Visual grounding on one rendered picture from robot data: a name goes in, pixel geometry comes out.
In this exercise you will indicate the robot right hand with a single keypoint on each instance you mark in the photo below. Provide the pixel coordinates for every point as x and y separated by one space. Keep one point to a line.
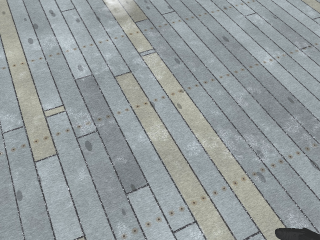
296 234

